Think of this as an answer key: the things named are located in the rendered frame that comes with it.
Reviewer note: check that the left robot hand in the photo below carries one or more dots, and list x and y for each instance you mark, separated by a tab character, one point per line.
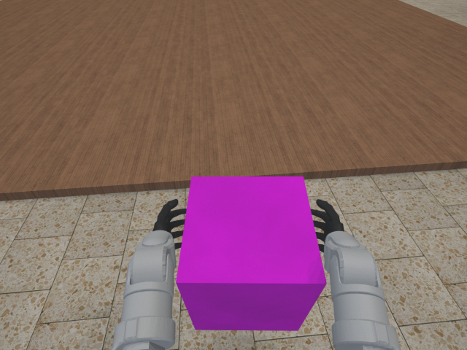
164	218

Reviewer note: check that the right robot hand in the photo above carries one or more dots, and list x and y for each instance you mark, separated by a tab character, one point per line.
331	221

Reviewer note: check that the robot left forearm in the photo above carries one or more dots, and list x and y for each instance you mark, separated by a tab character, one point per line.
146	321

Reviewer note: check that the carton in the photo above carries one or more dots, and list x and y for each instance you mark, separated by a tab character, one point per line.
249	258

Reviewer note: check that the robot right forearm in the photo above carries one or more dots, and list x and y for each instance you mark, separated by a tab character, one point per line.
361	320

